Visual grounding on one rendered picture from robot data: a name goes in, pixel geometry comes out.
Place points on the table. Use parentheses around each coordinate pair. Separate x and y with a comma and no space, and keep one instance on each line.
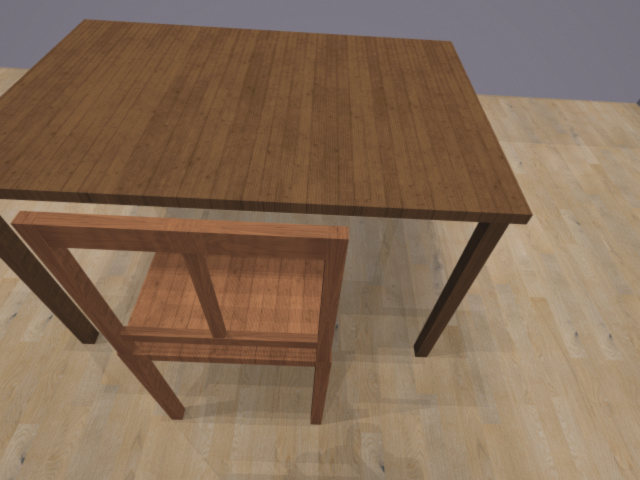
(163,115)

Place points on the chair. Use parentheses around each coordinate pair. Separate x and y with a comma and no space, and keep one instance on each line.
(216,291)

